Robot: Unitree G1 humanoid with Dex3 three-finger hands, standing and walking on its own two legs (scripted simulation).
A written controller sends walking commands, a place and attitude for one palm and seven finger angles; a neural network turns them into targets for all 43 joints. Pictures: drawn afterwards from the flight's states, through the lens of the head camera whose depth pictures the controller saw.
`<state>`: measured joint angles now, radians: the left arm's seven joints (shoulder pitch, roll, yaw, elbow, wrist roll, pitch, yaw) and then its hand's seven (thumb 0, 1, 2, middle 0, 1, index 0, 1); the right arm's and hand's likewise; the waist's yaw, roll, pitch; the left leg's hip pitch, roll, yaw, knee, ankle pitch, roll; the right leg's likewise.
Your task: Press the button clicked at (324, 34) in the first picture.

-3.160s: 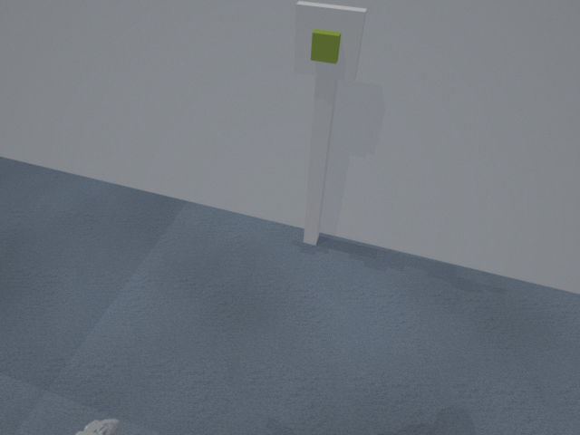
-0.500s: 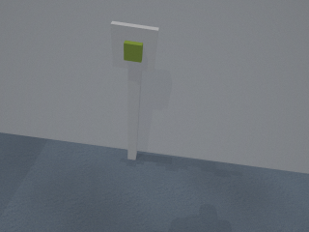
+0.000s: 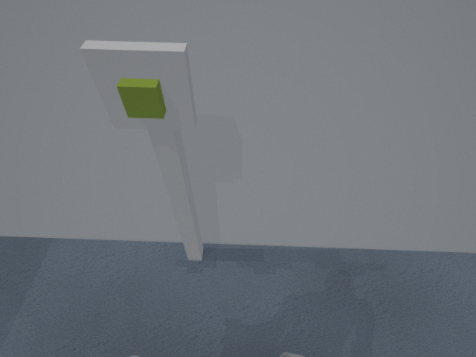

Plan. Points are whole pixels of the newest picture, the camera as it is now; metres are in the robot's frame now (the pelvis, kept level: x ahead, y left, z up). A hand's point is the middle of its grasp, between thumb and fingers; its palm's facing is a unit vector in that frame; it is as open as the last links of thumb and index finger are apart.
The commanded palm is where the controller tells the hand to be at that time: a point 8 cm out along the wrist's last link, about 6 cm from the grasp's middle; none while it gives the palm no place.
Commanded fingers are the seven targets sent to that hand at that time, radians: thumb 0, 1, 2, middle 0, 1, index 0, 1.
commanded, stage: come to a stop and stand still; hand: left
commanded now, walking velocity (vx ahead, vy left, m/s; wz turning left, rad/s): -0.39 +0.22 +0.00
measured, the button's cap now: (143, 98) +0.54 +0.20 +0.13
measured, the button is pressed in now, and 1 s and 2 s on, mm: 0 0 0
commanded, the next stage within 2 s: none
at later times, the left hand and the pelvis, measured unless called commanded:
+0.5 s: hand out of the picture +0.06 +0.25 -0.17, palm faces +0.05 -0.98 -0.19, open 7.4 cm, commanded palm none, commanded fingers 0.00 0.90 0.90 -0.20 -0.30 -0.20 -0.30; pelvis +0.03 +0.05 +0.02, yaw -1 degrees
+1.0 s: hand out of the picture -0.05 +0.15 -0.13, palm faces +0.02 -0.97 -0.24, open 7.4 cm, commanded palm none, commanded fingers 0.00 0.90 0.90 -0.20 -0.30 -0.20 -0.30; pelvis -0.04 -0.02 +0.03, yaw -2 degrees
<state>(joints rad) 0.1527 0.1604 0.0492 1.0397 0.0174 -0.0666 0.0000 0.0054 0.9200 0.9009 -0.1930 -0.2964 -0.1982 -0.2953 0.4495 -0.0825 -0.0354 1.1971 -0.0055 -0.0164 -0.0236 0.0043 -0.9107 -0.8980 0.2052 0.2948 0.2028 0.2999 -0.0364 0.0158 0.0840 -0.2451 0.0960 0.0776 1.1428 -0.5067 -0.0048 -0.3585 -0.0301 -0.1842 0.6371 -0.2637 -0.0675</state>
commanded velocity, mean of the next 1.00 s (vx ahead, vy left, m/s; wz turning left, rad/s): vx -0.02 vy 0.01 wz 0.00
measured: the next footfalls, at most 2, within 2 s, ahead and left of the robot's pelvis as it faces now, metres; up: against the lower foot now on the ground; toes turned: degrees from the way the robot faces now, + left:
left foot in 0.32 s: +0.12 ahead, +0.14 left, +0.00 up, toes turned +5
right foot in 0.84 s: -0.03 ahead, -0.10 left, +0.00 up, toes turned -6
